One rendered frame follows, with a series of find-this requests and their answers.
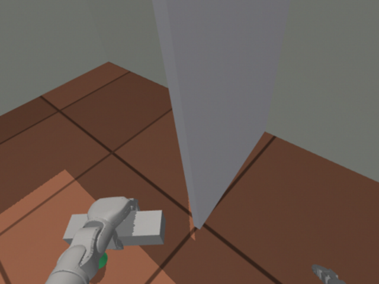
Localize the right robot hand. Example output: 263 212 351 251
311 264 346 284

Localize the left robot hand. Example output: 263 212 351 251
88 196 140 250

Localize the left robot arm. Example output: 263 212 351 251
45 218 114 284

